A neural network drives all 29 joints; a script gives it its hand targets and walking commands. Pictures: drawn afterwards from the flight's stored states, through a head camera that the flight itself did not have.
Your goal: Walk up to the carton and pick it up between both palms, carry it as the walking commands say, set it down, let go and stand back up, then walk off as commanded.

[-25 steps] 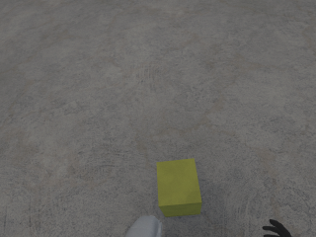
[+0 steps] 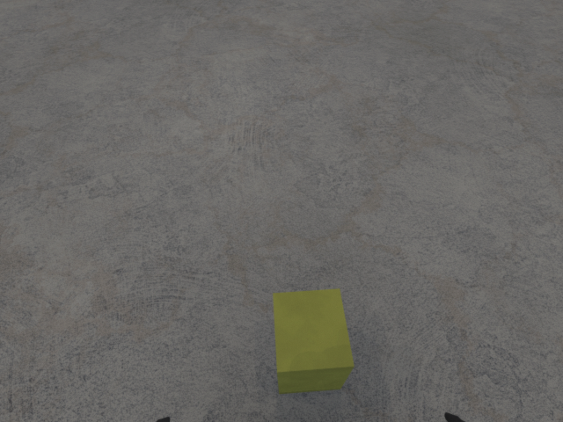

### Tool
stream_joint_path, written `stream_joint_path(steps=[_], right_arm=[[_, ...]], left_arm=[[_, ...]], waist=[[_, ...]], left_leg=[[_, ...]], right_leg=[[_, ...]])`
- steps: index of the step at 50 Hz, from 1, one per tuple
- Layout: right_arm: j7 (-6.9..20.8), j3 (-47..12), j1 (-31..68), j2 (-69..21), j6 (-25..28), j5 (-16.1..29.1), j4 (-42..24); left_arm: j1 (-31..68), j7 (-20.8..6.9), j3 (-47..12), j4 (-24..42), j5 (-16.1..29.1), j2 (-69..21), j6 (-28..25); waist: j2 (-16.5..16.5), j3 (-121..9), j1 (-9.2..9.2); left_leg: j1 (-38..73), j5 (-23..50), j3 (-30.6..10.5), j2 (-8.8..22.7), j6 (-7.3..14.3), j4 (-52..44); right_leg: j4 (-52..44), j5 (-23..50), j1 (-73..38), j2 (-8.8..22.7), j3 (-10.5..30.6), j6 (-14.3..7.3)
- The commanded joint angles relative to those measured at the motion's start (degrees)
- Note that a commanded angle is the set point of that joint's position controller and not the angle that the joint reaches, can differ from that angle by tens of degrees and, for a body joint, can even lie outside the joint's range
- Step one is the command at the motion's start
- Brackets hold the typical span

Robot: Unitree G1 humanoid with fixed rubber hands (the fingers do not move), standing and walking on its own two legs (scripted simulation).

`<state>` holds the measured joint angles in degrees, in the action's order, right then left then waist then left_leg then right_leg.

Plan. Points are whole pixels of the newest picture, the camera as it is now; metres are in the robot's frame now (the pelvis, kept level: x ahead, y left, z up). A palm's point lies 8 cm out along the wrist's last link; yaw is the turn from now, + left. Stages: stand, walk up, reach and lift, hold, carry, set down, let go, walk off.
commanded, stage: walk up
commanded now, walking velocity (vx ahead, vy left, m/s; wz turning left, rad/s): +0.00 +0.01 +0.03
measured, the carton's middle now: (308, 343) +0.40 -0.04 -0.63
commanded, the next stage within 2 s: stand in 1.28 s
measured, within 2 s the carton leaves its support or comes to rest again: neither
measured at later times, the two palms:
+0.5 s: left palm out of the picture +0.02 +0.21 -0.13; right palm out of the picture +0.03 -0.28 -0.14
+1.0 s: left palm out of the picture +0.02 +0.21 -0.14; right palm out of the picture +0.00 -0.30 -0.14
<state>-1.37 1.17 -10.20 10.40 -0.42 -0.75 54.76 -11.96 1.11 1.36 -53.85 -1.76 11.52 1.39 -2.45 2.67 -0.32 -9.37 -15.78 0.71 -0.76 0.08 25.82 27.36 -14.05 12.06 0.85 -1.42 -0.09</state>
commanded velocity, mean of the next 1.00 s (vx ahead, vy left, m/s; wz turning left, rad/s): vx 0.00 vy -0.08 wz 0.03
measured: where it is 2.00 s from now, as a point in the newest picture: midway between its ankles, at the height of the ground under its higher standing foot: outside the picture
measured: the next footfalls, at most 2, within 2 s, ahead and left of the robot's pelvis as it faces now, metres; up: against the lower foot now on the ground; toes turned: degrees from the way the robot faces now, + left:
left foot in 1.42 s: -0.01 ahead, +0.08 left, +0.00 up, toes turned -4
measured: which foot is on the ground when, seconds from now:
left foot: down 0.00-1.00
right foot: down 0.00-1.00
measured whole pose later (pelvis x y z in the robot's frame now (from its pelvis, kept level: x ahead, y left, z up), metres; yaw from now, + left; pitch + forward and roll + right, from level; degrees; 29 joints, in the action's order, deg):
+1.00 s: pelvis +0.00 -0.05 -0.01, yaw +1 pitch +0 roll -2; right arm -4.2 2.6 -17.8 11.3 -2.6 -1.5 57.9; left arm -14.5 1.1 1.8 -57.1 -1.5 13.8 2.4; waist 0.9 1.9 -0.3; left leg -13.9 -18.6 -0.9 6.6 -3.6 32.6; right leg 27.3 -14.6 13.0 -5.6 -5.4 -5.8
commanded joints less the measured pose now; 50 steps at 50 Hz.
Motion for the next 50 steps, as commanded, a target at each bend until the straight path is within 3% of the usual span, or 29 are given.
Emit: stream_joint_path(steps=[1,3,6,8,9,11,13,14,15,16,17,18,20,24,28,32,36,39,42,44,46,48,50], right_arm=[[-0.2,1.3,-2.5,5.1,0.1,0.9,-0.1],[-0.2,1.6,-3.0,6.3,-0.5,0.6,1.2],[0.0,0.9,-4.3,6.7,0.0,0.3,2.6],[-0.2,1.0,-4.1,7.5,0.8,0.0,2.3],[-0.6,1.8,-4.5,9.6,0.9,-0.4,2.0],[-1.4,3.1,-6.4,12.4,0.6,-0.9,1.7],[-1.1,3.3,-5.6,11.3,0.1,-1.0,1.1],[-0.9,2.8,-4.7,9.6,0.0,-0.8,1.2],[-0.7,2.1,-4.3,7.0,-0.2,-0.3,1.7],[-0.5,1.4,-4.4,4.5,-0.5,0.0,2.7],[-0.6,1.2,-5.6,4.0,-0.8,0.0,3.5],[-0.5,1.1,-6.5,4.2,-0.8,0.0,3.9],[-0.5,1.3,-6.2,5.4,-0.2,-0.2,3.6],[-1.4,2.0,-7.2,7.4,0.0,-0.4,4.2],[-2.0,2.2,-7.6,6.7,-0.5,-0.5,4.1],[-1.9,1.7,-7.6,4.6,-0.8,-0.5,4.2],[-2.3,2.2,-8.9,6.3,-0.9,-0.6,4.1],[-2.9,2.9,-10.0,7.9,-1.2,-0.8,3.3],[-3.0,3.1,-9.7,8.0,-1.6,-0.9,2.2],[-2.7,2.5,-9.0,5.7,-1.7,-0.8,1.5],[-2.6,1.9,-10.1,3.9,-1.9,-0.6,1.7],[-2.8,2.0,-10.8,4.8,-1.9,-0.7,1.6],[-3.4,2.6,-13.5,7.1,-1.9,-0.9,2.1]], left_arm=[[-2.2,0.2,1.3,0.3,0.8,9.0,-1.8],[-2.1,0.2,1.3,-0.4,0.7,8.3,-2.1],[-2.6,0.6,0.6,-1.4,1.1,6.2,-2.1],[-3.5,0.6,0.7,-2.5,1.1,5.8,-1.5],[-3.7,0.5,1.4,-2.6,1.0,7.1,-1.0],[-3.7,0.1,1.9,-1.8,0.8,7.7,0.0],[-4.3,-0.2,1.0,-1.4,0.7,5.8,0.2],[-4.5,-0.3,0.5,-1.4,0.6,5.1,-0.2],[-4.7,-0.3,0.2,-1.7,0.6,5.0,-0.8],[-5.0,-0.1,0.2,-2.2,0.6,6.1,-1.6],[-5.8,0.1,0.6,-2.8,0.6,7.7,-2.1],[-5.2,0.3,0.6,-3.3,0.7,7.9,-2.2],[-4.4,0.7,0.7,-3.7,1.0,7.6,-1.7],[-5.6,0.8,1.4,-4.0,1.1,7.8,-1.2],[-6.4,0.8,1.5,-3.9,0.9,7.1,-0.7],[-6.3,1.0,1.0,-4.1,0.9,6.4,-0.9],[-6.0,0.8,1.5,-4.2,0.8,7.3,-0.4],[-5.9,0.4,2.0,-3.6,0.5,7.9,0.3],[-6.1,0.1,1.9,-2.7,0.2,7.6,0.6],[-6.3,0.1,1.6,-2.6,0.2,7.6,0.3],[-5.1,0.4,1.3,-2.2,0.3,8.0,0.2],[-4.3,0.3,1.4,-1.7,0.3,8.7,0.5],[-3.4,-0.1,2.1,-0.7,0.3,10.3,1.1]], waist=[[-1.3,-2.0,-0.32],[-4.0,-0.5,-0.06],[-2.6,-1.1,-0.33],[-2.1,-1.8,-0.25],[-0.8,-1.5,-0.16],[6.3,-1.1,-0.38],[12.2,-1.3,-0.10],[12.2,-1.7,0.43],[9.7,-1.6,0.82],[5.4,-0.6,1.02],[1.6,-0.7,0.70],[-0.4,-0.5,-0.01],[-2.7,-0.5,-0.53],[0.7,-0.8,-0.21],[4.0,-1.2,0.02],[3.7,-0.6,0.06],[3.2,0.0,0.05],[5.4,-0.4,0.22],[7.6,-0.4,0.62],[4.2,-0.4,0.94],[0.3,-0.2,0.15],[-0.7,0.3,-0.30],[0.3,0.1,-0.83]], left_leg=[[-2.3,7.3,-4.3,4.0,-0.2,-5.4],[-0.7,4.4,-2.9,3.3,-0.9,-4.6],[1.4,9.8,-4.8,5.4,-1.1,-6.7],[2.0,13.9,-6.5,8.4,-0.9,-7.3],[1.8,16.1,-7.8,10.5,-0.2,-6.9],[1.8,19.0,-12.5,15.4,2.5,-7.3],[-0.2,18.5,-12.4,16.4,3.4,-7.4],[-2.4,14.7,-9.8,14.0,2.0,-7.3],[-4.1,10.4,-6.1,9.9,0.0,-6.7],[-4.3,6.8,-2.0,5.1,-1.8,-4.9],[-2.7,3.9,-1.0,4.3,-2.4,-2.9],[-1.4,3.1,-0.8,4.5,-2.6,-2.8],[-0.2,5.0,-0.9,5.9,-2.7,-2.9],[-1.1,9.4,-1.9,8.3,-2.2,-1.9],[-2.1,10.8,-1.8,9.0,-2.0,-0.6],[-2.2,7.2,-1.1,8.1,-2.3,-0.6],[-2.3,9.4,-2.1,9.4,-1.9,-0.4],[-3.1,11.3,-4.5,11.5,-1.0,0.0],[-5.9,7.8,-6.5,12.7,-0.3,-0.5],[-7.3,4.2,-2.3,9.2,-1.7,3.3],[-5.2,-0.1,1.6,6.5,-2.5,7.3],[-3.1,-0.4,2.1,6.6,-1.9,7.9],[-1.4,4.1,1.3,8.7,-0.9,7.3]], right_leg=[[-8.0,15.1,-5.5,8.4,8.5,-3.0],[-10.9,11.8,-3.6,9.4,9.9,-3.8],[-10.8,11.8,-3.4,6.2,5.9,-2.3],[-9.6,11.4,-3.9,3.7,3.0,-1.5],[-7.7,10.8,-3.0,2.7,1.9,-1.1],[-2.2,6.4,0.9,1.1,0.2,-0.3],[-0.8,1.7,1.3,0.8,0.5,-0.4],[-3.3,2.4,-1.4,1.3,1.1,-0.9],[-7.3,4.5,-4.2,3.0,3.4,-1.8],[-11.6,6.2,-4.5,6.8,8.2,-2.9],[-13.7,7.6,-3.4,9.7,11.7,-4.5],[-14.0,8.8,-2.5,10.0,11.7,-5.0],[-13.2,9.2,-1.9,7.3,8.5,-4.0],[-10.3,11.5,-2.8,4.3,5.2,-3.3],[-8.7,12.1,-2.6,3.8,4.8,-3.8],[-10.2,9.5,-1.7,5.2,6.4,-4.4],[-8.8,8.8,-1.1,3.6,4.4,-3.9],[-5.5,8.6,-0.1,2.0,2.4,-3.4],[-4.4,5.3,0.0,1.7,2.8,-3.3],[-9.1,3.1,-0.8,4.6,6.0,-4.7],[-12.0,3.6,1.6,8.0,8.0,-7.3],[-11.3,5.2,4.6,7.2,7.1,-7.9],[-7.8,7.1,6.3,5.0,4.7,-7.1]])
